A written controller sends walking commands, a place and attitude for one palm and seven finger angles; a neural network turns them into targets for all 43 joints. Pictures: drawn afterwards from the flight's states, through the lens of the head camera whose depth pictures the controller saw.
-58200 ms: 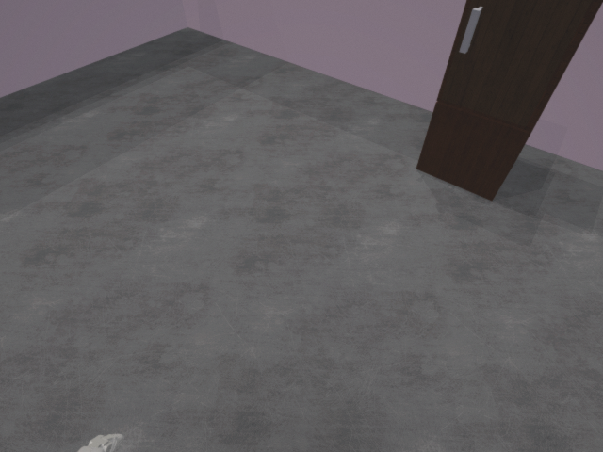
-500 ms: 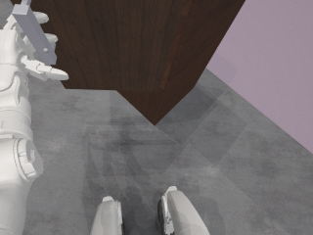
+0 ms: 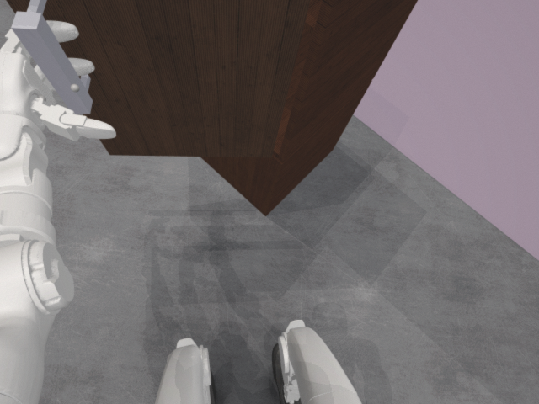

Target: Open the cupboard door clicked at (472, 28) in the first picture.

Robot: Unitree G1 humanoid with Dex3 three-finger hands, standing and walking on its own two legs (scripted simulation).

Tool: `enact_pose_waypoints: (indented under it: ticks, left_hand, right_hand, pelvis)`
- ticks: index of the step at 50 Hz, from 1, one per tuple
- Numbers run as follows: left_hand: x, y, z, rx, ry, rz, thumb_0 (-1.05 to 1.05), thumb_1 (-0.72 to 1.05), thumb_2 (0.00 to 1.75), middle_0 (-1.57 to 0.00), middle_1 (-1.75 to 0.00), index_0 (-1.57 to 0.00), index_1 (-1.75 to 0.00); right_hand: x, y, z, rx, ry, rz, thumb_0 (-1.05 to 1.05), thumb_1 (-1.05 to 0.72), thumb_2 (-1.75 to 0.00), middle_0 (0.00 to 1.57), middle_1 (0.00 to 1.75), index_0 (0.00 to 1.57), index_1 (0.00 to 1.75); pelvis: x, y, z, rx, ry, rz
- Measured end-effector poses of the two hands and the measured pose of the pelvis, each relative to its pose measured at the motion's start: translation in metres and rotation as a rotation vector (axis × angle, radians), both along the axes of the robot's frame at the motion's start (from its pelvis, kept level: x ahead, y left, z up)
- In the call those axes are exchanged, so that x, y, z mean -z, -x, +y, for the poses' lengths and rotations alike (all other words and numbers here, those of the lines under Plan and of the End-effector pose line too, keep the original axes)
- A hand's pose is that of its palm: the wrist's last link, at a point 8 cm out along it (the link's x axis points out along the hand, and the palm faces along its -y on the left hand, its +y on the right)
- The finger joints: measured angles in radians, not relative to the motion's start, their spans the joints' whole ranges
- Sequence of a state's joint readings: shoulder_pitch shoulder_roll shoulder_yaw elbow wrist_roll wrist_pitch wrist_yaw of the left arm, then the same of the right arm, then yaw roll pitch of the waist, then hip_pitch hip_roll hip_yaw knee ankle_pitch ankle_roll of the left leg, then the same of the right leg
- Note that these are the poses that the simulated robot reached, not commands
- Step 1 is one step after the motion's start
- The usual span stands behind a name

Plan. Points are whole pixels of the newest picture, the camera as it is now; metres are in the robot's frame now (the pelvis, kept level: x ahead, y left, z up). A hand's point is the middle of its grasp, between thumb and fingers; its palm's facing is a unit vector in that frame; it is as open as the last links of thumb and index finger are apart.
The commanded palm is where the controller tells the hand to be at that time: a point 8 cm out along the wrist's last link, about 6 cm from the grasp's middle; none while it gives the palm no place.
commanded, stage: close the thumb around the handle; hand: left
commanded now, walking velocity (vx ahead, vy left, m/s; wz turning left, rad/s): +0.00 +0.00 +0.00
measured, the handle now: (62, 58) +0.59 +0.22 +0.06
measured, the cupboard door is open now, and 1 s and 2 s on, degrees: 45 48 97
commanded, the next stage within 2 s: pull the door open along its arc in 0.64 s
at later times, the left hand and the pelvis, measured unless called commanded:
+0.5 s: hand (71, 90) +0.54 +0.21 +0.06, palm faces -0.02 -1.00 -0.01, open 6.5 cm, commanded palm +0.52 +0.24 +0.06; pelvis +0.00 +0.00 +0.00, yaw +0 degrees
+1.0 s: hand (75, 100) +0.52 +0.20 +0.06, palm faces +0.00 -1.00 -0.01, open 6.0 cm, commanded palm +0.47 +0.25 +0.06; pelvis +0.01 +0.01 +0.01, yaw -1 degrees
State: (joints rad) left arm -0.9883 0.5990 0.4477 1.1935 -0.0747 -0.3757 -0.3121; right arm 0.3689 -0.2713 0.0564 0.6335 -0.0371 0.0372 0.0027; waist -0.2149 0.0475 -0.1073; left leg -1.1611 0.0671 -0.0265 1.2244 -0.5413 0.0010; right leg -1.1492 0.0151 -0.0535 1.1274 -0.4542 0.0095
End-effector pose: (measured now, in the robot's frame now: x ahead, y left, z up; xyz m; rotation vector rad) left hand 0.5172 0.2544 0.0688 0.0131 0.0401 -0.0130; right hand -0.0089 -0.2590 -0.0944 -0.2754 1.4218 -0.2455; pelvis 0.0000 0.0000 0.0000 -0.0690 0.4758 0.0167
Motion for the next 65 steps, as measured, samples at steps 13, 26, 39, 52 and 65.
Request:
enact_pose_waypoints:
  ticks: [13,26,39,52,65]
  left_hand:
    - [0.001,0.004,0.005,-0.001,0.007,0.004,-0.01,-0.06,0.49,-0.33,-1.25,-0.33,-1.25]
    - [0.005,0.000,0.006,0.007,0.009,0.010,0.00,0.63,0.78,-0.38,-1.33,-0.38,-1.32]
    - [0.005,-0.001,0.002,-0.002,0.008,0.011,0.00,0.69,0.81,-0.33,-1.35,-0.36,-1.35]
    - [0.005,0.025,0.000,-0.008,-0.001,0.005,0.00,0.70,0.75,-0.33,-1.35,-0.34,-1.35]
    - [0.006,0.115,-0.027,-0.041,0.023,-0.019,0.00,0.67,0.70,-0.30,-1.32,-0.32,-1.33]
  right_hand:
    - [0.000,-0.008,-0.001,-0.018,0.007,-0.019,0.00,-0.91,-0.90,0.20,0.30,0.20,0.30]
    - [0.002,-0.002,0.006,-0.011,0.003,-0.006,0.00,-0.91,-0.90,0.20,0.30,0.20,0.30]
    - [-0.001,0.004,0.010,0.009,-0.007,0.005,0.00,-0.91,-0.90,0.20,0.30,0.20,0.30]
    - [-0.008,-0.013,0.008,0.027,-0.032,-0.035,0.00,-0.91,-0.90,0.20,0.30,0.20,0.30]
    - [-0.020,-0.102,0.004,-0.056,-0.074,-0.274,0.00,-0.91,-0.90,0.20,0.30,0.20,0.30]
  pelvis:
    - [0.000,0.001,0.001,-0.006,0.003,-0.005]
    - [0.003,0.002,0.005,-0.005,0.007,0.002]
    - [0.000,0.000,0.006,0.002,0.005,-0.001]
    - [-0.012,-0.010,0.004,0.017,-0.009,-0.029]
    - [-0.029,-0.023,0.000,0.008,-0.030,-0.099]
